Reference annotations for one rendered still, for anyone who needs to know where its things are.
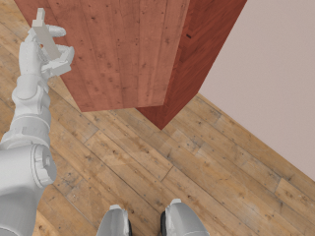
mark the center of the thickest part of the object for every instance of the robot left hand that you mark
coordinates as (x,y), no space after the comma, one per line
(32,58)

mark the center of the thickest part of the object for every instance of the left robot forearm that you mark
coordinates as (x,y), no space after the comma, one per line
(32,118)

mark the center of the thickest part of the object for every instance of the handle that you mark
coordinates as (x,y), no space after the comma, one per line
(44,35)

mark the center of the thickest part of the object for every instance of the cupboard door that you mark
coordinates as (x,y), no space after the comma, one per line
(124,50)

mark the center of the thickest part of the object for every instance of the right robot shin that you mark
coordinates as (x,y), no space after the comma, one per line
(168,232)

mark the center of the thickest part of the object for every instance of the robot left upper arm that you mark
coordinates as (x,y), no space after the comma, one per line
(25,172)

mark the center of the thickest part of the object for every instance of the robot right thigh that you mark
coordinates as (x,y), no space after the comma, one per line
(184,221)

